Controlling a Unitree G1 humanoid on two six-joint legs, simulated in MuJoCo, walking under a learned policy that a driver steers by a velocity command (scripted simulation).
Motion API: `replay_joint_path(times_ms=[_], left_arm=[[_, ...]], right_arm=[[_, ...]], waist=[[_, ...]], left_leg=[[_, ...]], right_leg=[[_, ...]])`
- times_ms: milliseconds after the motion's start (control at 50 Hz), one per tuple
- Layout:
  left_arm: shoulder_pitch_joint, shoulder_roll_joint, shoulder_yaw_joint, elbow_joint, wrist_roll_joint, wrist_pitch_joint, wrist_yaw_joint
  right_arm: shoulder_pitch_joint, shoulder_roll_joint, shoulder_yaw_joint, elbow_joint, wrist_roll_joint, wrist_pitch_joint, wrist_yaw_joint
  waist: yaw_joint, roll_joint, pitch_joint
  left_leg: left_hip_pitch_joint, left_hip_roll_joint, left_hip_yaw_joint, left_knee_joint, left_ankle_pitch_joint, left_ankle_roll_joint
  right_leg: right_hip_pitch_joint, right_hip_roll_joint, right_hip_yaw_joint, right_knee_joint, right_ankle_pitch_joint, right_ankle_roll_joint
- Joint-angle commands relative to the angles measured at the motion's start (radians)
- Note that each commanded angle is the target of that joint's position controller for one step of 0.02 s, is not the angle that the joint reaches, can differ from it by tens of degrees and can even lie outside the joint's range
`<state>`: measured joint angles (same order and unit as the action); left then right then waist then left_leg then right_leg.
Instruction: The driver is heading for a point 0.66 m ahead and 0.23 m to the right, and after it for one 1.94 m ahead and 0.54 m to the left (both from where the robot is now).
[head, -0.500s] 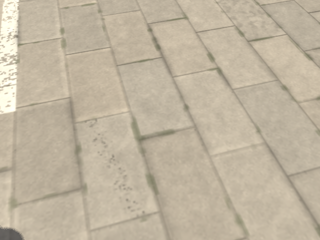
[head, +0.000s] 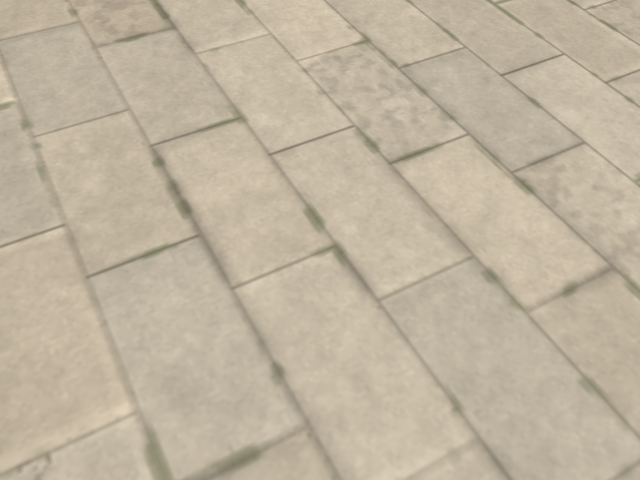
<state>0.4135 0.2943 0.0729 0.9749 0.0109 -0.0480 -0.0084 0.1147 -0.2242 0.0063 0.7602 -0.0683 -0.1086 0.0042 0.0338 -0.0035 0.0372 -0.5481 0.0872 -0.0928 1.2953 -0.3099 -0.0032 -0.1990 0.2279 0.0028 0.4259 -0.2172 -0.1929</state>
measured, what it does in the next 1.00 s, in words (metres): walks ahead, turning right: left foot, then right foot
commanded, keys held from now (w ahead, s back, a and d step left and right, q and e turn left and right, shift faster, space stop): w+e+shift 0.24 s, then e+shift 0.50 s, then q+shift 0.12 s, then w+q+shift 0.14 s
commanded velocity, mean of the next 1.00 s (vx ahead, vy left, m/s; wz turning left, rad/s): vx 0.50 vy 0.00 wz -0.74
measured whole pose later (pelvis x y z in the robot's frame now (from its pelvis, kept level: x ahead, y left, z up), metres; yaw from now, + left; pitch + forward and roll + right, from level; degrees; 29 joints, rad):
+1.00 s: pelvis +0.63 -0.03 +0.00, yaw -42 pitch +1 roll +0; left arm 0.16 0.27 0.03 0.62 0.02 -0.01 0.00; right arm 0.18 -0.29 -0.02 0.74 0.03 -0.01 0.01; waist 0.01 0.01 0.00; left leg -0.49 0.07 -0.02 0.84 -0.30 -0.02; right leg -0.34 0.07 0.03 0.49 -0.19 -0.07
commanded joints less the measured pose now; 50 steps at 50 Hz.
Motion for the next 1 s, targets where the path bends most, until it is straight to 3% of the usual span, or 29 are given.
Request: replay_joint_path(times_ms=[20,60,140,200,220,240,260,280,300,320,340,360,380,400,440,500,560,620,640,660,680,700,720,740,800,860,880,940,1000], left_arm=[[-0.042,0.124,0.021,-0.095,-0.014,-0.050,0.004],[-0.012,0.132,0.027,-0.103,-0.011,-0.054,0.001],[0.067,0.164,0.045,-0.101,-0.024,-0.049,-0.008],[0.037,0.203,0.055,-0.117,-0.019,-0.045,0.004],[0.006,0.242,0.063,-0.127,-0.011,-0.047,0.003],[-0.062,0.250,0.065,-0.145,-0.004,-0.052,-0.002],[-0.079,0.113,0.031,-0.179,-0.006,-0.060,-0.001],[0.075,-0.001,-0.003,-0.243,-0.065,-0.049,0.009],[0.039,0.105,0.003,-0.213,-0.029,-0.023,0.029],[-0.058,0.131,0.013,-0.210,-0.009,-0.007,0.028],[-0.101,0.122,0.017,-0.215,0.001,0.006,0.020],[-0.146,0.108,0.019,-0.235,0.016,0.020,0.006],[-0.115,0.094,0.026,-0.278,-0.069,0.025,0.012],[-0.131,0.090,0.021,-0.297,-0.084,0.038,0.010],[-0.187,0.056,0.006,-0.350,-0.064,0.052,0.002],[-0.189,0.043,-0.006,-0.370,-0.033,0.050,-0.029],[-0.186,0.104,0.018,-0.373,-0.025,0.061,-0.055],[-0.082,0.200,0.069,-0.366,-0.031,0.064,-0.052],[0.020,0.237,0.094,-0.341,-0.036,0.059,-0.036],[-0.049,0.299,0.097,-0.361,-0.048,0.055,-0.011],[-0.135,0.351,0.091,-0.458,0.014,0.034,-0.021],[-0.168,0.303,0.087,-0.497,0.006,0.030,-0.032],[-0.206,0.274,0.078,-0.499,-0.014,0.025,-0.031],[-0.240,0.234,0.067,-0.498,-0.033,0.026,-0.023],[-0.306,0.159,0.034,-0.502,-0.010,0.041,0.008],[-0.270,0.130,0.016,-0.455,0.008,0.047,0.030],[-0.264,0.092,0.002,-0.436,0.010,0.050,0.031],[-0.236,0.179,0.026,-0.421,0.009,0.038,0.011],[-0.239,0.177,0.025,-0.403,-0.001,0.006,0.004]], right_arm=[[-0.019,-0.093,-0.005,-0.100,-0.015,0.029,0.013],[-0.155,-0.086,0.007,-0.157,0.006,0.025,0.022],[-0.240,-0.100,0.011,-0.204,0.035,0.021,0.019],[-0.136,-0.168,-0.015,-0.191,0.039,0.017,0.000],[0.002,-0.218,-0.038,-0.159,0.046,0.012,-0.014],[0.213,-0.266,-0.062,-0.107,0.046,0.009,-0.032],[0.414,-0.328,-0.084,-0.077,0.008,0.004,-0.052],[0.318,-0.392,-0.097,-0.098,-0.019,0.007,-0.043],[0.231,-0.303,-0.099,-0.117,-0.005,0.018,-0.030],[0.175,-0.183,-0.067,-0.123,0.006,0.019,-0.025],[0.166,-0.129,-0.052,-0.100,0.007,0.019,-0.021],[0.187,-0.117,-0.046,-0.074,0.016,0.016,-0.023],[0.092,-0.128,-0.065,-0.083,0.072,0.001,-0.026],[0.059,-0.112,-0.063,-0.077,0.084,-0.007,-0.027],[-0.035,-0.133,-0.074,-0.081,0.087,-0.008,-0.030],[-0.091,-0.218,-0.103,-0.083,0.086,0.002,-0.044],[-0.072,-0.261,-0.116,-0.073,0.116,0.010,-0.042],[-0.062,-0.293,-0.129,-0.085,0.132,0.039,-0.037],[-0.055,-0.259,-0.120,-0.091,0.122,0.048,-0.032],[0.040,-0.124,-0.082,-0.097,0.061,0.052,-0.019],[0.151,-0.174,-0.076,-0.136,0.062,0.041,-0.008],[0.063,-0.266,-0.088,-0.141,0.074,0.027,0.001],[-0.010,-0.273,-0.090,-0.164,0.081,0.025,-0.001],[-0.025,-0.250,-0.088,-0.152,0.065,0.030,-0.013],[0.049,-0.239,-0.090,-0.096,0.067,0.069,-0.019],[0.071,-0.139,-0.056,-0.079,0.069,0.080,-0.023],[0.098,-0.107,-0.043,-0.064,0.072,0.084,-0.015],[0.036,-0.161,-0.051,-0.092,0.100,0.091,0.002],[0.025,-0.191,-0.063,-0.100,0.100,0.076,0.001]], waist=[[-0.069,0.067,0.075],[-0.023,0.032,0.107],[0.058,-0.038,0.034],[0.000,-0.051,-0.072],[-0.078,-0.062,-0.161],[-0.204,-0.060,-0.251],[-0.249,0.064,-0.366],[-0.089,0.416,-0.504],[-0.090,0.231,-0.414],[-0.101,0.096,-0.268],[-0.088,0.023,-0.169],[-0.081,0.045,-0.129],[-0.036,0.185,-0.079],[-0.021,0.185,-0.068],[0.009,0.120,0.008],[0.016,0.103,-0.034],[0.024,0.075,-0.077],[0.094,0.065,-0.138],[0.146,-0.002,-0.162],[0.031,-0.299,-0.129],[-0.042,-0.329,-0.368],[0.031,-0.135,-0.441],[0.013,-0.068,-0.319],[-0.023,0.035,-0.233],[-0.068,0.024,-0.190],[-0.054,-0.012,-0.251],[-0.055,-0.030,-0.285],[0.003,-0.162,-0.166],[0.006,-0.157,-0.102]], left_leg=[[-0.076,0.035,0.071,-0.206,0.033,-0.051],[-0.020,0.015,0.104,-0.429,0.222,-0.063],[0.076,-0.056,0.115,-0.677,0.441,-0.028],[0.288,-0.116,0.091,-0.793,0.347,0.000],[0.441,-0.118,0.075,-0.783,0.270,0.010],[0.664,-0.068,0.056,-0.764,0.194,0.020],[0.882,0.152,-0.143,-0.762,-0.052,0.046],[1.044,0.463,-0.701,-0.920,0.083,0.166],[0.938,0.420,-0.682,-0.917,0.132,0.192],[0.796,0.355,-0.449,-0.898,0.320,0.179],[0.675,0.308,-0.288,-0.893,0.555,0.166],[0.624,0.265,-0.172,-0.904,0.643,0.149],[0.574,0.205,-0.085,-0.928,0.679,0.130],[0.525,0.197,-0.039,-0.963,0.650,0.130],[0.372,0.200,0.070,-1.035,0.676,0.143],[0.311,0.142,0.247,-1.035,0.697,0.127],[0.390,0.137,0.304,-0.916,0.811,0.093],[0.422,0.142,0.313,-0.618,0.933,0.062],[0.310,0.102,0.307,-0.384,0.720,0.027],[0.085,-0.048,0.308,-0.069,-0.249,-0.028],[-0.179,-0.197,0.091,0.233,-0.412,-0.069],[-0.189,-0.142,-0.056,0.212,-0.297,-0.045],[-0.194,-0.122,-0.065,0.132,-0.226,-0.031],[-0.172,-0.089,-0.065,0.052,-0.187,-0.037],[0.022,-0.035,0.010,-0.100,-0.155,-0.057],[0.124,-0.023,0.059,-0.266,-0.052,-0.082],[0.184,-0.005,0.064,-0.336,0.015,-0.082],[0.144,-0.022,0.103,-0.403,0.050,-0.035],[0.053,-0.003,0.089,-0.472,-0.015,0.013]], right_leg=[[-0.144,-0.264,0.387,-0.287,0.114,-0.152],[-0.195,-0.225,0.354,-0.301,0.240,-0.116],[-0.008,-0.239,0.364,-0.245,0.532,-0.040],[0.111,-0.245,0.374,-0.045,0.799,0.023],[0.112,-0.243,0.378,0.132,0.847,0.044],[0.010,-0.208,0.362,0.367,0.767,0.058],[-0.145,-0.145,0.289,0.708,0.300,0.065],[-0.410,-0.045,0.157,0.993,-0.329,0.111],[-0.518,-0.154,0.118,1.046,-0.253,0.104],[-0.523,-0.199,0.089,0.996,-0.179,0.117],[-0.513,-0.223,0.072,0.960,-0.168,0.130],[-0.526,-0.254,0.074,0.914,-0.180,0.138],[-0.512,-0.315,0.102,0.914,-0.172,0.161],[-0.506,-0.335,0.089,0.862,-0.164,0.168],[-0.468,-0.350,0.044,0.682,-0.125,0.193],[-0.275,-0.315,-0.030,0.380,0.183,0.199],[-0.163,-0.252,-0.089,0.277,0.251,0.149],[0.007,-0.176,-0.125,0.202,0.173,0.063],[0.174,-0.158,-0.088,0.111,0.254,0.017],[0.284,-0.301,0.170,0.100,0.729,-0.058],[0.511,-0.552,0.745,0.017,0.614,-0.331],[0.486,-0.560,0.776,-0.086,0.381,-0.291],[0.370,-0.515,0.696,-0.104,0.284,-0.235],[0.247,-0.460,0.618,-0.097,0.264,-0.176],[-0.024,-0.419,0.370,-0.046,0.582,-0.118],[-0.071,-0.376,0.227,-0.010,0.718,-0.084],[-0.091,-0.358,0.189,-0.037,0.516,-0.067],[-0.167,-0.403,0.277,-0.182,-0.357,-0.046],[-0.079,-0.478,0.326,-0.215,-0.469,-0.017]])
